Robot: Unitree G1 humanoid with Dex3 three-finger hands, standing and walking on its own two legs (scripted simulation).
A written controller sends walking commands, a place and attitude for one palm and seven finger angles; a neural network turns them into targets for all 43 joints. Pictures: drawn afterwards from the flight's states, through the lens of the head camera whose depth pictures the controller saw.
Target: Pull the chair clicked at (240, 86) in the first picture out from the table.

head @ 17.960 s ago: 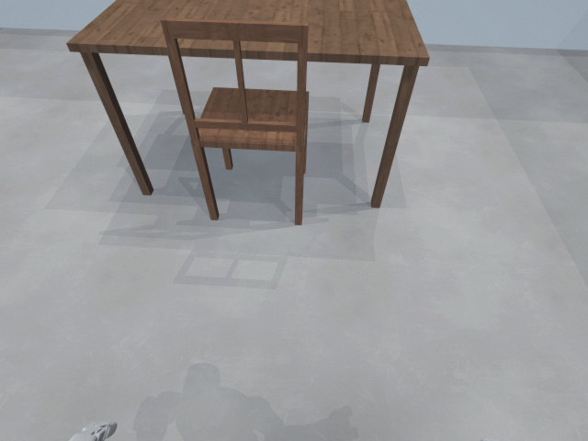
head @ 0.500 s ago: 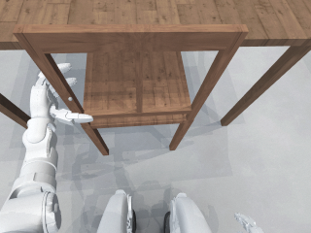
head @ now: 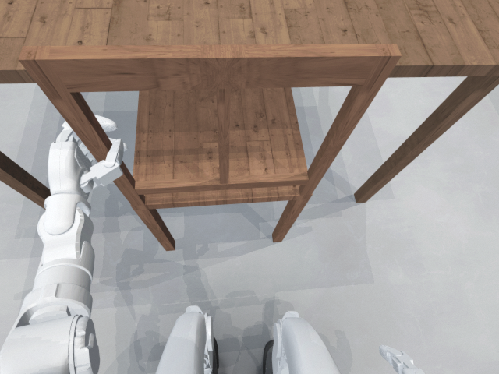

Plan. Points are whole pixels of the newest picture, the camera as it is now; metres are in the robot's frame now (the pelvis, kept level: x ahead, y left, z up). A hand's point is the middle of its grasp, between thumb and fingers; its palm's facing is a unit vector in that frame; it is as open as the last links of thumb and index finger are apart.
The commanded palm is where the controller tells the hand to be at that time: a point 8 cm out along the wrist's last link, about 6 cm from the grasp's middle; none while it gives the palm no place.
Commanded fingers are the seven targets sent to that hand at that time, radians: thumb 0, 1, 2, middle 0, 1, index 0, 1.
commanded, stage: hook a spindle and tug to test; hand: left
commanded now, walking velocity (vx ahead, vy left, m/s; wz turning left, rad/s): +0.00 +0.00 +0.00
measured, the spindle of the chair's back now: (223, 143) +0.47 +0.05 +0.01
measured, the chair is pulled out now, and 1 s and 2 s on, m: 0.00 0.04 0.10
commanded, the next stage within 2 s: step backward, pulling the chair out in 0.54 s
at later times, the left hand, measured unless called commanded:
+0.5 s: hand (115, 184) +0.39 +0.21 +0.01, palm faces +0.11 -0.99 -0.04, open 5.8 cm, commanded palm +0.36 +0.25 +0.02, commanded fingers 0.00 0.90 0.90 -0.50 -1.45 -0.50 -1.45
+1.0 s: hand (119, 189) +0.38 +0.19 +0.03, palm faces +0.19 -0.97 -0.16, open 5.9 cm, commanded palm +0.35 +0.23 +0.04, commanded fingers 0.00 0.90 0.90 -0.50 -1.45 -0.50 -1.45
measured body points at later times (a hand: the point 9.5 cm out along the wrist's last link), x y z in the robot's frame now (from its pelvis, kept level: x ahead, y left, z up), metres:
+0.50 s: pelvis +0.00 +0.00 +0.00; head +0.13 +0.01 +0.43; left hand +0.38 +0.26 +0.02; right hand +0.12 -0.26 -0.11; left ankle +0.03 +0.09 -0.63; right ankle +0.01 -0.12 -0.63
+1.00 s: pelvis +0.01 +0.00 +0.09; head +0.12 +0.01 +0.53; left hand +0.36 +0.24 +0.04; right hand +0.11 -0.26 -0.04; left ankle +0.03 +0.09 -0.63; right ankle +0.01 -0.12 -0.63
